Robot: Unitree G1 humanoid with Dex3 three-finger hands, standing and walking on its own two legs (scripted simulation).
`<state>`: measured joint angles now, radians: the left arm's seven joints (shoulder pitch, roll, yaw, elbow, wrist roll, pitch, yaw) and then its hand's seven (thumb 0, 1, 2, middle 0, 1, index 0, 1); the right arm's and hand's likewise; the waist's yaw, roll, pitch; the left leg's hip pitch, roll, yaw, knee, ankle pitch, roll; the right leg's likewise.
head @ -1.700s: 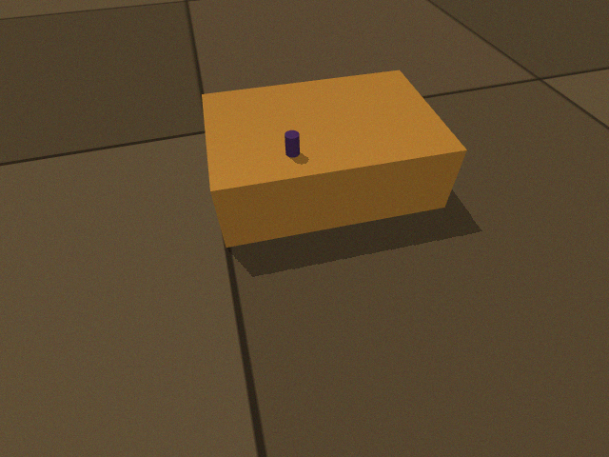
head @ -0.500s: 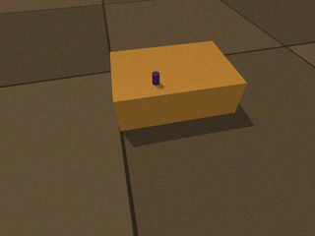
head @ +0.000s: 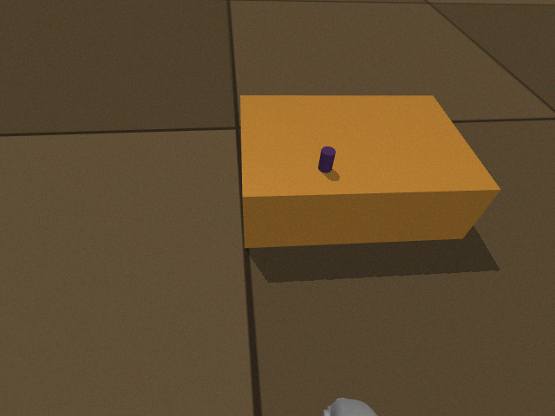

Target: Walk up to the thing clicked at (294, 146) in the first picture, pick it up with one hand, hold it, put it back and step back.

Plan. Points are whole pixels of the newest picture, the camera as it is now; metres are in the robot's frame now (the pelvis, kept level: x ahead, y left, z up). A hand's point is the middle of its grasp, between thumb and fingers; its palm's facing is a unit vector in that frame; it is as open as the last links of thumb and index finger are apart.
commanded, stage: walk up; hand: right
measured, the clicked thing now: (326, 159) +1.07 -0.21 -0.40
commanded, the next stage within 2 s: none
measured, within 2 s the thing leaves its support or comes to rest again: neither
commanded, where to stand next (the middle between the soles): +0.60 -0.02 m, yaw +1 degrees
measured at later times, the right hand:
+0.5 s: hand (447, 319) +0.32 -0.32 -0.15, palm faces -0.10 +0.94 -0.33, open 7.4 cm
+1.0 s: hand (406, 236) +0.49 -0.27 -0.11, palm faces -0.04 +0.92 -0.39, open 7.4 cm
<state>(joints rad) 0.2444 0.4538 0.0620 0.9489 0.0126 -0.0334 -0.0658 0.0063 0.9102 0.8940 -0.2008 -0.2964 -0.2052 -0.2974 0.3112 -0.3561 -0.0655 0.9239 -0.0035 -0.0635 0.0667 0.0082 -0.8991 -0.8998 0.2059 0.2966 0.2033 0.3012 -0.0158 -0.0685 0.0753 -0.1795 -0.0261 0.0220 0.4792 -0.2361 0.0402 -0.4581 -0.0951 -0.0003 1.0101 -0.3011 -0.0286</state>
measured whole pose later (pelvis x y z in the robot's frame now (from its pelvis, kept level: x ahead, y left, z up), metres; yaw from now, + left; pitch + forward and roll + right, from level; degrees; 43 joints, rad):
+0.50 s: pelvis +0.23 -0.05 +0.00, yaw +2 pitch -3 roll +1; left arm 0.27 0.36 0.04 0.85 0.01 -0.09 -0.05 0.00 0.91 0.89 -0.20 -0.30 -0.21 -0.30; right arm 0.29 -0.43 -0.06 0.85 0.00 -0.06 0.05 0.01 -0.90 -0.90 0.20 0.30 0.20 0.30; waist 0.03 0.04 0.10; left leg -0.46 0.02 -0.05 1.06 -0.34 0.03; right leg -0.20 -0.04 -0.09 0.50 -0.25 -0.04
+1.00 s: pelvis +0.40 -0.01 +0.00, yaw +1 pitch -4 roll +0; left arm 0.36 0.45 0.05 0.86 0.01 -0.04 -0.06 0.00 0.91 0.89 -0.20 -0.30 -0.21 -0.30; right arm 0.31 -0.37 -0.04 0.81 0.00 -0.08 0.05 0.01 -0.90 -0.90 0.21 0.30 0.20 0.30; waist 0.01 -0.07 0.08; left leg -0.19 0.02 0.11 0.48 -0.22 0.05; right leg -0.48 -0.08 0.04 0.96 -0.29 -0.01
